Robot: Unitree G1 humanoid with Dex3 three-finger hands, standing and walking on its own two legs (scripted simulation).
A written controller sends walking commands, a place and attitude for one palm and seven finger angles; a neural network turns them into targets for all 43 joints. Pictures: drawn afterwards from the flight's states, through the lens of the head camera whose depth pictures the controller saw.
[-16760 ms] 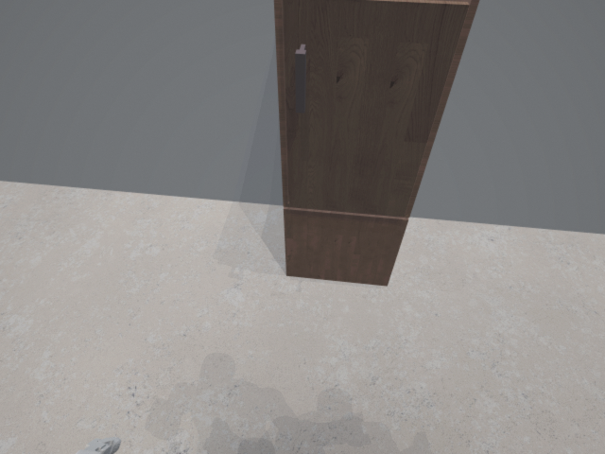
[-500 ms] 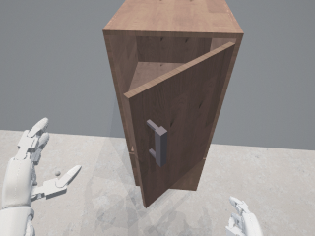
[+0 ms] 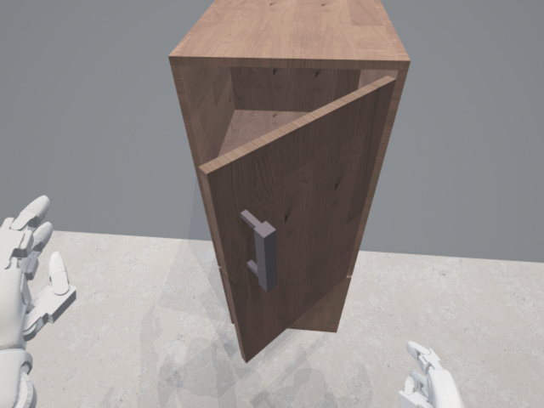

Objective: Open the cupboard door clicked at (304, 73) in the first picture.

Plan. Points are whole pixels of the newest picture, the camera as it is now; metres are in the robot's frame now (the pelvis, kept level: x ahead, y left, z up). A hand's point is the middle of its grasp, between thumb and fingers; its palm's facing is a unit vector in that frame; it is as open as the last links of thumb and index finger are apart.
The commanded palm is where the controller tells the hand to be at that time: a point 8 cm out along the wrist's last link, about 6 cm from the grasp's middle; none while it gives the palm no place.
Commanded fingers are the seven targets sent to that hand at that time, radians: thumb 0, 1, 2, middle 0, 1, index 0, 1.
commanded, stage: draw the hand back to the body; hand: left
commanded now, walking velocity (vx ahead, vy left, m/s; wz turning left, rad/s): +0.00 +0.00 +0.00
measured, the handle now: (258, 251) +0.32 +0.07 +0.08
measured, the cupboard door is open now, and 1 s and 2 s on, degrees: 46 46 46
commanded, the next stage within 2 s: step back with the hand held close in 0.08 s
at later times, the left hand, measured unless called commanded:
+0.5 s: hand (70, 303) +0.18 +0.26 +0.14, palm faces +0.33 -0.80 -0.50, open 7.4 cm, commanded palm +0.12 +0.30 +0.17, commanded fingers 0.00 0.90 0.90 -0.20 -0.30 -0.20 -0.30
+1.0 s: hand out of the picture +0.06 +0.29 +0.15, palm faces +0.48 -0.76 -0.44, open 7.4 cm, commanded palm +0.01 +0.34 +0.17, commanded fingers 0.00 0.90 0.90 -0.20 -0.30 -0.20 -0.30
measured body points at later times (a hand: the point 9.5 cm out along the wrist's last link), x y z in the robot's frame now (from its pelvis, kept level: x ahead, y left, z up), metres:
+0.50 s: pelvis -0.02 +0.01 +0.00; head -0.01 -0.01 +0.45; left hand +0.16 +0.30 +0.17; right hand +0.16 -0.24 -0.09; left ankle +0.01 +0.11 -0.74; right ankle -0.03 -0.11 -0.74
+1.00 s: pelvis -0.12 +0.03 -0.02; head -0.10 +0.04 +0.43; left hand +0.03 +0.33 +0.18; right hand +0.05 -0.20 -0.11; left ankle -0.05 +0.12 -0.73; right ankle -0.04 -0.10 -0.74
